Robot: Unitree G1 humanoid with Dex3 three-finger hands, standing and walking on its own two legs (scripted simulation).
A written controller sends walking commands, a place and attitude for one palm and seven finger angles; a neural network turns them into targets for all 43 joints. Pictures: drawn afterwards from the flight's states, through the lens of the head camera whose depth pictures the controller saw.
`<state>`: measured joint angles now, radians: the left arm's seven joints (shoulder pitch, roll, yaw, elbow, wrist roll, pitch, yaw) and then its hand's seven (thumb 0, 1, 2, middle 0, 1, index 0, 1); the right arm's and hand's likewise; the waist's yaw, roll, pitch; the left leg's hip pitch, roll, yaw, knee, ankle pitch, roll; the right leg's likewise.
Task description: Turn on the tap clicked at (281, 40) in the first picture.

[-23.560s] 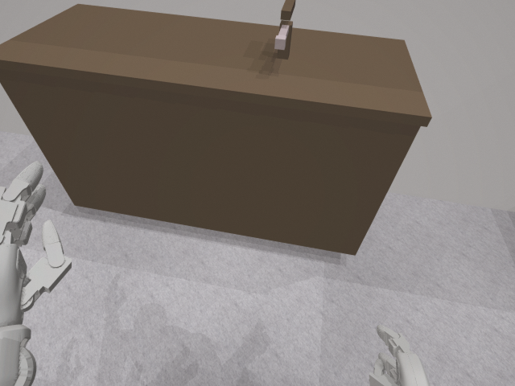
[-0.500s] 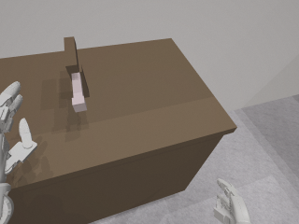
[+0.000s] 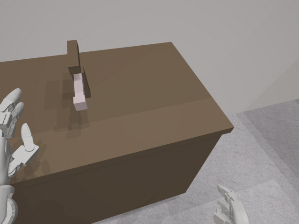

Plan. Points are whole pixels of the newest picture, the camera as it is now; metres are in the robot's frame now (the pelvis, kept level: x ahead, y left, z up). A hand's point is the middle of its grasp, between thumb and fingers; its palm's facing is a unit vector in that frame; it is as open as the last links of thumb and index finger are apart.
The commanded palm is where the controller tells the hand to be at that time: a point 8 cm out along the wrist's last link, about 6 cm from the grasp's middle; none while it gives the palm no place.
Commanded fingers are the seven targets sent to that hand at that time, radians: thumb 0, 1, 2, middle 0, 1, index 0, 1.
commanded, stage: look again from close up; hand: left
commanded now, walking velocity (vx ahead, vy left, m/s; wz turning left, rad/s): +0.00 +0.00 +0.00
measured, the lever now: (80, 103) +0.37 +0.22 +0.12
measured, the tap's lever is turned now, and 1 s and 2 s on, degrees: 0 0 0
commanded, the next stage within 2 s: shuffle to correct the standing spot in 0.04 s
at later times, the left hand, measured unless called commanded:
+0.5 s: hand (48, 147) +0.22 +0.22 +0.16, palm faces +0.39 -0.86 -0.33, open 7.4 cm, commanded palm +0.16 +0.26 +0.17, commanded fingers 0.00 0.90 0.90 -0.20 -0.30 -0.20 -0.30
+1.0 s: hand (71, 147) +0.23 +0.18 +0.15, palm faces +0.38 -0.85 -0.36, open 7.4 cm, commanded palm +0.17 +0.22 +0.17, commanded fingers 0.00 0.90 0.90 -0.20 -0.30 -0.20 -0.30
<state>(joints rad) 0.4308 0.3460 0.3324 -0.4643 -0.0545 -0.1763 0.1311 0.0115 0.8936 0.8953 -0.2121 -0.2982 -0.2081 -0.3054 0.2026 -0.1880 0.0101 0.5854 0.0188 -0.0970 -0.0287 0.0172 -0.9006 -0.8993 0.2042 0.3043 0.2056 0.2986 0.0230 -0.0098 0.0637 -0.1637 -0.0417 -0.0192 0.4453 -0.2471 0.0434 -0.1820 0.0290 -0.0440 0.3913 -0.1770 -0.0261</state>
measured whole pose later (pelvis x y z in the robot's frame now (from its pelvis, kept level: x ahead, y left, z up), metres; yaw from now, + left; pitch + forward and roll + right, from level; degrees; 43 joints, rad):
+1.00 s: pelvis +0.02 -0.07 -0.01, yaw +1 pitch -1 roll +0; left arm 0.50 0.39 0.37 -0.57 -0.11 -0.11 0.13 0.01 0.89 0.90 -0.21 -0.30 -0.21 -0.31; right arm 0.21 -0.20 -0.02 0.58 0.02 -0.03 -0.04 0.02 -0.90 -0.90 0.20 0.30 0.20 0.30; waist 0.00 -0.04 0.06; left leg -0.20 0.05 0.00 0.53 -0.31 -0.04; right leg -0.22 0.10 -0.09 0.48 -0.25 -0.10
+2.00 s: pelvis +0.01 -0.08 -0.01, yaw +2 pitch -1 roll +0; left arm 0.48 0.41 0.37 -0.56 -0.11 -0.10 0.12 0.01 0.89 0.90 -0.21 -0.30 -0.21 -0.31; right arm 0.17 -0.20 -0.02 0.55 0.03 -0.02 -0.02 0.02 -0.90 -0.90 0.20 0.30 0.20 0.30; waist -0.01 0.01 0.07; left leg -0.24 0.08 0.00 0.59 -0.32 -0.03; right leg -0.23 0.12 -0.13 0.47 -0.24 -0.14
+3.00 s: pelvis +0.01 -0.09 -0.01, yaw +2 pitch +0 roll +1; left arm 0.49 0.40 0.35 -0.55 -0.10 -0.09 0.14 0.01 0.89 0.90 -0.21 -0.30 -0.21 -0.31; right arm 0.21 -0.19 0.00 0.57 0.02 -0.01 -0.04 0.02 -0.90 -0.90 0.20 0.30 0.20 0.30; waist 0.02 -0.03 0.05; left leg -0.20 0.06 0.04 0.50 -0.29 -0.04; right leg -0.23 0.12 -0.11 0.47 -0.25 -0.04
